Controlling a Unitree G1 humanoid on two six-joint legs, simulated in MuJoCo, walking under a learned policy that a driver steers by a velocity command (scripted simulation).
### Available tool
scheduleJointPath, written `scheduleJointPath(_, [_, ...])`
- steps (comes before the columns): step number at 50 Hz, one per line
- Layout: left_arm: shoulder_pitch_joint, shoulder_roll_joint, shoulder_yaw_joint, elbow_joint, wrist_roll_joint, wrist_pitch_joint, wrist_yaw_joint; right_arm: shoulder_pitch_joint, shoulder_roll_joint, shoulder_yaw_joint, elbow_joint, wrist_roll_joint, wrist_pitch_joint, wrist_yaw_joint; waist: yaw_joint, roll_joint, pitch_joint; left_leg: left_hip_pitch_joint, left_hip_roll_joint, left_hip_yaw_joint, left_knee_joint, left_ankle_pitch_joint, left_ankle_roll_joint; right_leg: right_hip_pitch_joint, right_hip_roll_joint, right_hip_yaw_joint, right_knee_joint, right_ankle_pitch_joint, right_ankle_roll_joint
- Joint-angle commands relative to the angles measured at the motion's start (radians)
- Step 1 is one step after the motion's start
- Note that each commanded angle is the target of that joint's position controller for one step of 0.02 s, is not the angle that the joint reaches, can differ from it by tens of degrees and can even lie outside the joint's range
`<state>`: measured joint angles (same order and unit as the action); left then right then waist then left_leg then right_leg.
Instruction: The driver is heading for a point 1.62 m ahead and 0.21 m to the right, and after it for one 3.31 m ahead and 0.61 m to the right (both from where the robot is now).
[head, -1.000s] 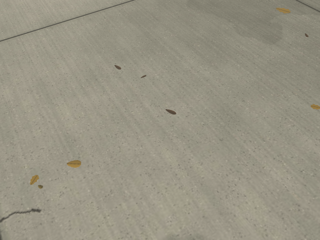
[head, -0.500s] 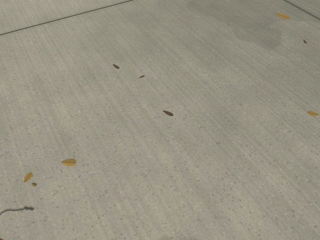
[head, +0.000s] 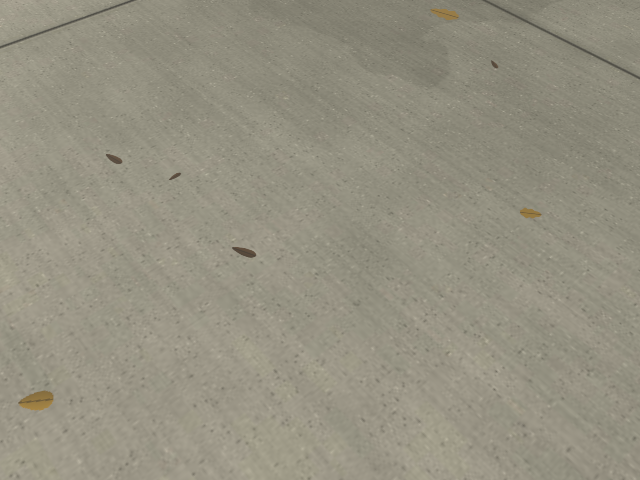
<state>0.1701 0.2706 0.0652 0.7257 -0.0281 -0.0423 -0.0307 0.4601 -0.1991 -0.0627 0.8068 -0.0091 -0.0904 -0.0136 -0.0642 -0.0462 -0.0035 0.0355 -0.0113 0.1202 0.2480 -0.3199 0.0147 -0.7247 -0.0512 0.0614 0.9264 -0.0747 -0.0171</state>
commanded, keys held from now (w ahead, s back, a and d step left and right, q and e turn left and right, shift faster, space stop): w+e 0.44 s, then w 0.38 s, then w+q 0.18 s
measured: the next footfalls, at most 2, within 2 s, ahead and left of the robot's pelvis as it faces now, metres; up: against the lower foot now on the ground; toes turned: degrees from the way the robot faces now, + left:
right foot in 0.18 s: +0.28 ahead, -0.13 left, +0.00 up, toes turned -7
left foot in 0.68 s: +0.60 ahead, -0.03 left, +0.00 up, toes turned -21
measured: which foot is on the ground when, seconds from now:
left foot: down 0.00-0.16, up 0.18-0.66, down 0.68-1.00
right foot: up 0.00-0.16, down 0.18-0.70, up 0.72-1.00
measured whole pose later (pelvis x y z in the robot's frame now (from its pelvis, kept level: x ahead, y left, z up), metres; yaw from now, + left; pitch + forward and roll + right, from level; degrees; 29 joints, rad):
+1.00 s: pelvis +0.57 -0.12 +0.01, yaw -18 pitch +2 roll +1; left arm 0.11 0.27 0.03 0.67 0.01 -0.08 -0.01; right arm 0.40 -0.26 -0.04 0.80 0.02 -0.08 0.01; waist -0.08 -0.04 0.02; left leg -0.12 -0.07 -0.03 0.28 -0.19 0.05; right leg -0.63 -0.08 0.08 0.75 -0.11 0.03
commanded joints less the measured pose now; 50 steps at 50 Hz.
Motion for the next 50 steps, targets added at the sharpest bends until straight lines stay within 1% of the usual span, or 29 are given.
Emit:
scheduleJointPath(1, [-0.191, -0.009, -0.020, -0.130, 0.004, -0.020, -0.021, -0.031, -0.175, -0.036, -0.039, 0.009, -0.013, -0.013, -0.017, 0.126, 0.114, -0.094, 0.235, -0.044, -0.123, 0.364, 0.121, 0.005, -0.006, -0.073, -0.177, 0.104, 0.002])
scheduleJointPath(3, [-0.218, 0.008, -0.017, -0.152, 0.000, -0.018, -0.032, -0.022, -0.192, -0.039, -0.018, 0.021, -0.007, -0.011, -0.013, 0.124, 0.128, -0.048, 0.261, -0.018, -0.107, 0.423, 0.116, 0.030, -0.001, -0.094, -0.239, 0.076, -0.027])
scheduleJointPath(6, [-0.174, 0.060, 0.007, -0.168, 0.001, -0.015, -0.043, -0.047, -0.234, -0.048, -0.011, 0.024, 0.010, -0.015, 0.049, 0.163, 0.056, 0.041, 0.281, 0.039, 0.070, 0.925, 0.084, 0.162, 0.074, -0.165, -0.272, -0.036, -0.098])
scheduleJointPath(7, [-0.074, 0.095, 0.026, -0.149, -0.001, -0.011, -0.042, -0.057, -0.251, -0.052, -0.014, 0.023, 0.019, -0.019, 0.107, 0.180, -0.009, 0.041, 0.274, 0.056, 0.213, 1.074, 0.072, 0.288, 0.115, -0.186, -0.275, -0.070, -0.125])
scheduleJointPath(8, [0.091, 0.148, 0.055, -0.109, -0.003, -0.006, -0.033, -0.076, -0.257, -0.050, -0.023, 0.025, 0.024, -0.023, 0.198, 0.162, -0.101, -0.046, 0.245, 0.076, 0.424, 1.089, 0.046, 0.532, 0.150, -0.180, -0.325, -0.028, -0.164])
scheduleJointPath(9, [0.253, 0.214, 0.083, -0.075, 0.000, 0.007, -0.009, -0.076, -0.240, -0.040, -0.049, 0.016, 0.017, -0.027, 0.264, 0.070, -0.189, -0.311, 0.199, 0.066, 0.728, 0.779, 0.007, 0.855, 0.056, 0.008, -0.334, -0.044, -0.209])
scheduleJointPath(10, [0.219, 0.314, 0.087, -0.086, 0.002, -0.003, -0.002, 0.039, -0.071, 0.014, -0.103, -0.012, -0.008, -0.006, 0.113, -0.214, -0.312, -0.714, -0.013, -0.042, 1.122, -0.246, -0.046, 1.140, -0.238, 0.633, -0.468, -0.280, -0.400])
scheduleJointPath(11, [0.266, 0.231, 0.069, -0.099, 0.007, -0.010, 0.003, -0.068, -0.167, 0.000, -0.113, 0.022, -0.050, 0.009, 0.203, -0.119, -0.422, -0.803, -0.018, -0.258, 1.231, -0.243, -0.025, 1.164, -0.273, 0.835, -0.632, -0.435, -0.416])
scheduleJointPath(12, [0.223, 0.180, 0.054, -0.083, 0.015, -0.019, 0.003, -0.165, -0.205, -0.011, -0.149, 0.057, -0.063, 0.012, 0.195, -0.077, -0.246, -0.882, 0.030, -0.244, 1.206, -0.133, -0.005, 1.046, -0.242, 0.680, -0.654, -0.377, -0.351])
scheduleJointPath(13, [0.146, 0.160, 0.045, -0.095, 0.010, -0.025, 0.003, -0.196, -0.197, -0.003, -0.158, 0.042, -0.071, 0.004, 0.142, 0.027, -0.141, -0.841, 0.077, -0.234, 1.110, -0.034, 0.005, 0.861, -0.197, 0.546, -0.656, -0.255, -0.314])
scheduleJointPath(14, [0.073, 0.142, 0.039, -0.111, 0.016, -0.028, 0.002, -0.201, -0.195, -0.008, -0.150, 0.015, -0.070, -0.005, 0.094, 0.066, -0.089, -0.772, 0.108, -0.226, 1.033, 0.011, 0.000, 0.709, -0.154, 0.452, -0.660, -0.131, -0.288])
scheduleJointPath(15, [0.032, 0.122, 0.032, -0.129, 0.029, -0.032, 0.003, -0.176, -0.201, -0.015, -0.148, 0.003, -0.057, -0.006, 0.052, 0.051, -0.072, -0.701, 0.132, -0.236, 0.997, 0.039, -0.003, 0.611, -0.119, 0.390, -0.683, -0.052, -0.281])
scheduleJointPath(17, [0.017, 0.117, 0.031, -0.128, 0.024, -0.039, 0.005, -0.157, -0.189, -0.014, -0.150, -0.007, -0.030, -0.006, 0.024, 0.023, -0.050, -0.664, 0.141, -0.219, 0.937, 0.059, -0.028, 0.508, -0.095, 0.337, -0.714, 0.034, -0.294])
scheduleJointPath(21, [0.085, 0.147, 0.036, -0.089, 0.015, -0.037, 0.027, -0.295, -0.155, 0.000, -0.194, -0.022, -0.010, -0.013, 0.059, 0.021, 0.007, -0.694, 0.115, -0.183, 0.708, 0.239, -0.076, 0.408, -0.040, 0.237, -0.718, 0.111, -0.269])
scheduleJointPath(25, [0.162, 0.146, 0.031, -0.049, 0.002, -0.027, 0.038, -0.442, -0.121, 0.019, -0.214, -0.007, -0.025, 0.007, 0.133, -0.016, -0.001, -0.594, 0.056, -0.159, 0.396, 0.474, -0.072, 0.428, -0.005, 0.192, -0.688, 0.032, -0.206])
scheduleJointPath(29, [0.239, 0.144, 0.025, -0.008, 0.002, -0.019, 0.039, -0.536, -0.151, 0.014, -0.243, 0.007, -0.043, 0.032, 0.173, -0.032, 0.019, -0.629, 0.041, -0.172, 0.281, 0.429, -0.038, 0.596, -0.075, 0.273, -0.613, 0.041, -0.208])
scheduleJointPath(32, [0.241, 0.159, 0.029, 0.005, 0.010, -0.003, 0.043, -0.504, -0.177, 0.003, -0.245, 0.009, -0.050, 0.039, 0.144, -0.065, 0.010, -0.588, 0.020, -0.159, 0.229, 0.273, 0.012, 0.711, -0.119, 0.324, -0.541, 0.200, -0.189])
scheduleJointPath(33, [0.221, 0.160, 0.028, 0.001, 0.010, 0.000, 0.043, -0.430, -0.192, -0.007, -0.227, 0.007, -0.053, 0.036, 0.100, -0.074, -0.021, -0.479, -0.003, -0.133, 0.189, 0.257, 0.039, 0.714, -0.098, 0.307, -0.477, 0.354, -0.173])
scheduleJointPath(34, [0.198, 0.140, 0.019, -0.009, 0.014, -0.001, 0.040, -0.299, -0.226, -0.024, -0.198, 0.000, -0.057, 0.030, 0.032, -0.061, -0.118, -0.265, 0.028, -0.152, 0.191, 0.308, 0.086, 0.669, -0.047, 0.262, -0.332, 0.463, -0.145])
scheduleJointPath(35, [0.201, 0.100, 0.001, -0.034, 0.034, -0.007, 0.038, -0.118, -0.291, -0.040, -0.179, -0.013, -0.056, 0.023, -0.034, 0.043, -0.279, 0.059, 0.200, -0.335, 0.248, 0.362, 0.176, 0.483, 0.020, 0.204, -0.053, 0.275, -0.105])
scheduleJointPath(36, [0.340, 0.040, -0.019, -0.017, 0.011, -0.020, 0.034, -0.015, -0.323, -0.057, -0.125, -0.002, -0.042, 0.031, -0.002, 0.346, -0.392, 0.381, 0.387, -0.757, 0.167, 0.127, 0.328, 0.118, 0.175, 0.105, 0.272, -0.368, -0.026])
scheduleJointPath(37, [0.300, 0.119, -0.008, -0.014, -0.001, -0.028, 0.033, -0.008, -0.232, -0.036, -0.125, 0.026, -0.036, 0.034, -0.028, 0.264, -0.317, 0.350, 0.399, -0.859, 0.086, -0.077, 0.300, -0.018, 0.127, 0.153, 0.383, -0.474, -0.024])
scheduleJointPath(38, [0.178, 0.161, 0.005, -0.040, -0.008, -0.032, 0.031, -0.079, -0.193, -0.023, -0.133, 0.026, -0.028, 0.028, -0.037, 0.167, -0.158, 0.216, 0.364, -0.728, 0.057, -0.079, 0.259, -0.071, 0.082, 0.128, 0.407, -0.385, -0.021])
scheduleJointPath(39, [0.105, 0.148, 0.000, -0.061, 0.003, -0.036, 0.031, -0.137, -0.185, -0.015, -0.143, 0.015, -0.020, 0.025, -0.014, 0.084, -0.071, 0.080, 0.323, -0.618, 0.031, 0.026, 0.239, -0.056, 0.037, 0.079, 0.373, -0.307, -0.017])
scheduleJointPath(40, [0.071, 0.131, 0.002, -0.073, 0.019, -0.040, 0.028, -0.168, -0.172, -0.010, -0.141, 0.007, -0.018, 0.027, 0.011, 0.059, -0.010, -0.018, 0.285, -0.551, 0.001, 0.124, 0.234, -0.041, 0.006, 0.059, 0.309, -0.258, -0.011])
scheduleJointPath(41, [0.082, 0.115, 0.002, -0.073, 0.022, -0.039, 0.026, -0.182, -0.160, -0.003, -0.140, -0.002, -0.020, 0.029, 0.039, 0.086, -0.005, -0.078, 0.252, -0.496, -0.022, 0.192, 0.223, 0.009, -0.021, 0.051, 0.267, -0.230, -0.007])
scheduleJointPath(44, [0.094, 0.066, -0.009, -0.077, 0.032, -0.035, 0.027, -0.176, -0.167, -0.003, -0.120, 0.017, -0.023, 0.035, 0.069, 0.131, -0.002, -0.160, 0.203, -0.414, -0.063, 0.346, 0.241, 0.060, -0.034, 0.006, 0.128, -0.220, 0.022])
scheduleJointPath(47, [-0.014, 0.036, -0.026, -0.108, 0.038, -0.044, 0.026, -0.156, -0.216, -0.019, -0.100, 0.025, -0.010, 0.021, 0.047, 0.116, 0.015, -0.211, 0.173, -0.341, -0.080, 0.395, 0.232, 0.097, -0.022, -0.014, -0.104, -0.085, 0.051])
scheduleJointPath(50, [-0.119, 0.036, -0.029, -0.124, 0.030, -0.057, 0.014, -0.101, -0.237, -0.025, -0.074, 0.033, 0.004, 0.012, 0.009, 0.123, 0.019, -0.246, 0.150, -0.311, -0.061, 0.365, 0.204, 0.200, 0.022, -0.023, -0.294, 0.091, 0.064])
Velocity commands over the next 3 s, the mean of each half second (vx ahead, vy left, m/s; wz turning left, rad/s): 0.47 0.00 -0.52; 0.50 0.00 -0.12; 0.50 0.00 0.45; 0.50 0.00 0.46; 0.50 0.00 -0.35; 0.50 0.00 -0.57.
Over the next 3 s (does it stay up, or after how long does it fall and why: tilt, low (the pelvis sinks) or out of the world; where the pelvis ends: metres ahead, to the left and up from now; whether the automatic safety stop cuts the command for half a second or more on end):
stays up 1.65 -0.17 0.01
